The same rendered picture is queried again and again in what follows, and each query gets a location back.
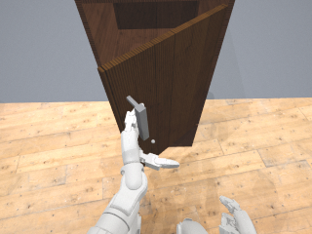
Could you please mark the robot thigh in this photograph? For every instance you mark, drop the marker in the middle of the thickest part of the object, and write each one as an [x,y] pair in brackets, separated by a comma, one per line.
[190,227]
[136,226]

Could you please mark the left robot forearm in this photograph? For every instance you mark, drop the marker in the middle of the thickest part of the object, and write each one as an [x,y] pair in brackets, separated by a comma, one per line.
[121,212]

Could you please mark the robot right hand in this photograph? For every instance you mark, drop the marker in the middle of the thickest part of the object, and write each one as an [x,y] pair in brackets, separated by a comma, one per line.
[239,223]

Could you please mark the robot right thigh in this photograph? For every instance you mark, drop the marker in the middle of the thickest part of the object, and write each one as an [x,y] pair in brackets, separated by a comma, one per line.
[190,227]

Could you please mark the robot left thigh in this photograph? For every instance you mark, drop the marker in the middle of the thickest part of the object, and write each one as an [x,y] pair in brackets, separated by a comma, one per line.
[136,226]

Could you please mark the cupboard door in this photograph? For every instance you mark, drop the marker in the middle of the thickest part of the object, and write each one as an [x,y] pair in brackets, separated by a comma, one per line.
[169,75]

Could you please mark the robot left hand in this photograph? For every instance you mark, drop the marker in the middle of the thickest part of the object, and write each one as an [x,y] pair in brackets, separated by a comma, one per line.
[130,148]

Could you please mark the handle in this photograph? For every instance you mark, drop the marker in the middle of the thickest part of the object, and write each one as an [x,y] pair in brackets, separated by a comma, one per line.
[141,118]

